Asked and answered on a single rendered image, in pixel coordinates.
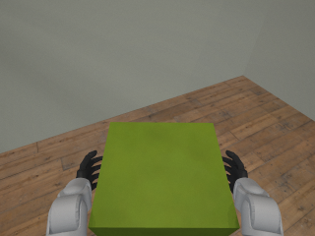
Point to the left robot hand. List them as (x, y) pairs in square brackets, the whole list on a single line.
[(87, 169)]

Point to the right robot forearm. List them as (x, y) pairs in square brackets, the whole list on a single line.
[(260, 214)]

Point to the right robot hand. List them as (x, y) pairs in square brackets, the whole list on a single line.
[(236, 170)]

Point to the left robot forearm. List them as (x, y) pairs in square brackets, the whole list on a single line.
[(68, 215)]

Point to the carton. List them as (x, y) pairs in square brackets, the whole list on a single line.
[(162, 179)]

